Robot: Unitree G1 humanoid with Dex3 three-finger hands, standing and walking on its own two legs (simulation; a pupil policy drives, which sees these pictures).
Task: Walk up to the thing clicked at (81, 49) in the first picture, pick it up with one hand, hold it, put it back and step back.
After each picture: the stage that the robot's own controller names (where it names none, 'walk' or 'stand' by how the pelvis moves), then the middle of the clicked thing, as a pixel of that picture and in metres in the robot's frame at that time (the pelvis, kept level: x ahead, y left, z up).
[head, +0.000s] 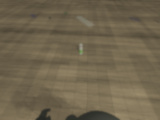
stand; (80, 49) +1.40 +0.21 -0.65
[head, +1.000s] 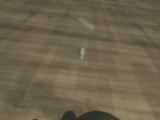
walk; (82, 53) +1.27 +0.12 -0.64
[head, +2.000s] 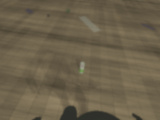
walk; (81, 67) +0.81 +0.11 -0.63
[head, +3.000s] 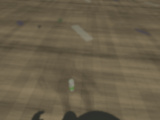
walk; (71, 85) +0.56 +0.21 -0.64
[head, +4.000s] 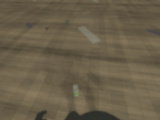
stand; (75, 90) +0.48 +0.19 -0.64
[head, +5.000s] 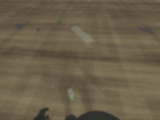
stand; (71, 94) +0.42 +0.23 -0.65
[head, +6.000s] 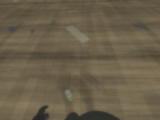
stand; (69, 95) +0.39 +0.26 -0.64
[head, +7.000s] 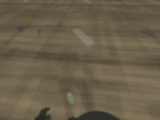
stand; (70, 98) +0.37 +0.24 -0.66
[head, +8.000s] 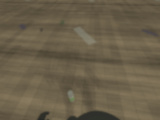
stand; (71, 96) +0.39 +0.23 -0.66
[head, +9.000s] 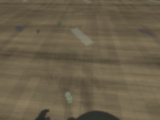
stand; (68, 97) +0.38 +0.26 -0.66
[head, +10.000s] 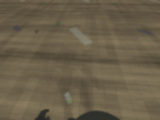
stand; (68, 98) +0.37 +0.26 -0.66
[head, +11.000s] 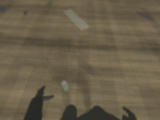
go down; (65, 86) +0.40 +0.26 -0.61
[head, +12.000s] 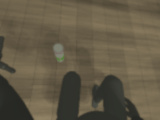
go down; (59, 54) +0.47 +0.26 -0.24
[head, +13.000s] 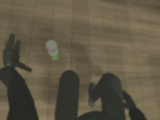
close in; (53, 51) +0.46 +0.27 -0.22
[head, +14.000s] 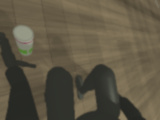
close in; (25, 43) +0.46 +0.29 -0.16
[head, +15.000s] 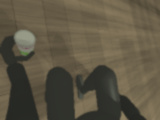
lift; (26, 45) +0.43 +0.29 -0.17
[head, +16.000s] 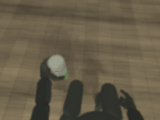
lift; (60, 69) +0.32 +0.20 +0.00
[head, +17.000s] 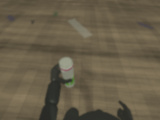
hold; (68, 74) +0.32 +0.16 +0.04
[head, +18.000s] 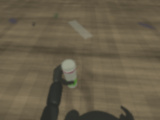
hold; (70, 75) +0.31 +0.14 +0.04
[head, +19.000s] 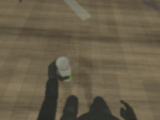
crouch; (65, 71) +0.35 +0.17 -0.03
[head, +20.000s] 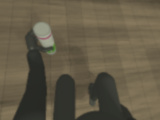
lower; (47, 42) +0.50 +0.23 -0.03
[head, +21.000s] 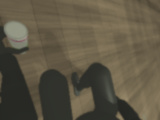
lower; (19, 41) +0.47 +0.28 -0.18
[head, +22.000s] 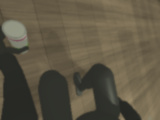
lower; (19, 41) +0.46 +0.29 -0.18
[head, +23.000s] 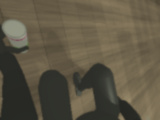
lower; (19, 40) +0.46 +0.29 -0.18
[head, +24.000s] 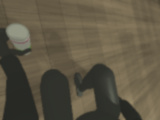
lower; (22, 43) +0.45 +0.28 -0.18
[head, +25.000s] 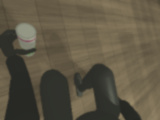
open; (27, 43) +0.46 +0.26 -0.18
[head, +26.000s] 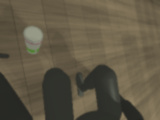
stand; (33, 43) +0.45 +0.26 -0.18
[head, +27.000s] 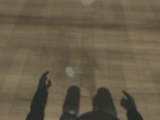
walk; (70, 72) +0.43 +0.19 -0.44
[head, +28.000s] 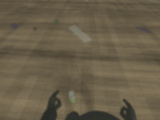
stand; (72, 97) +0.39 +0.19 -0.60
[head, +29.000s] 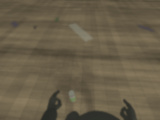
stand; (72, 96) +0.38 +0.19 -0.60
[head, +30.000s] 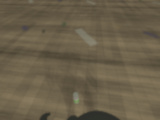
stand; (76, 98) +0.39 +0.17 -0.65
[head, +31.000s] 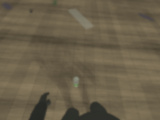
walk; (76, 82) +0.47 +0.11 -0.64
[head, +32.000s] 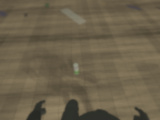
walk; (76, 69) +0.67 +0.21 -0.62
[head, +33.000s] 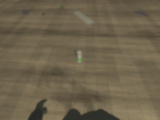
walk; (79, 56) +1.00 +0.23 -0.62
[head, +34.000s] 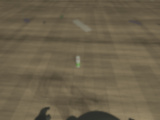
stand; (78, 61) +1.03 +0.24 -0.65
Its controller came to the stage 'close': yes
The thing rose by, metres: 0.69
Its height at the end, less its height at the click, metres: +0.00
